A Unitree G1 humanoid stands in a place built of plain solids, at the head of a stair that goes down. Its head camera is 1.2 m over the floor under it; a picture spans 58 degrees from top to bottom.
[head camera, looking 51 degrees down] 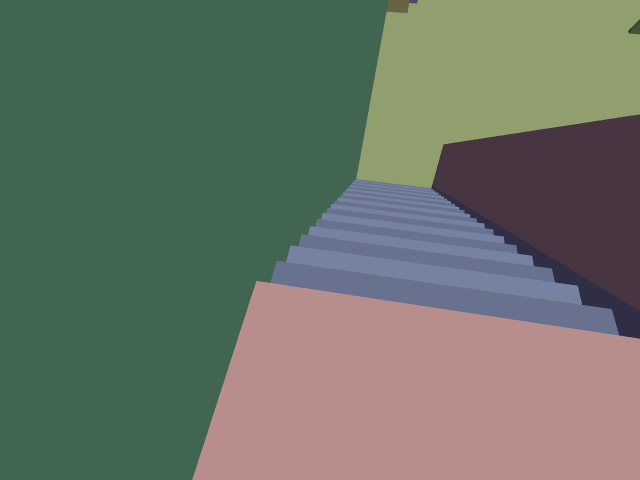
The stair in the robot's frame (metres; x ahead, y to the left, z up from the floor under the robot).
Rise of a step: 0.18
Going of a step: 0.22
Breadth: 1.26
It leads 10 degrees to the right of straight ahead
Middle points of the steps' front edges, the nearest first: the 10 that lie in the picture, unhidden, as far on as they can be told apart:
0.69 -0.41 0.00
0.91 -0.45 -0.18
1.12 -0.48 -0.36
1.34 -0.52 -0.54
1.56 -0.56 -0.72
1.77 -0.60 -0.90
1.99 -0.64 -1.08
2.21 -0.68 -1.26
2.42 -0.71 -1.44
2.64 -0.75 -1.62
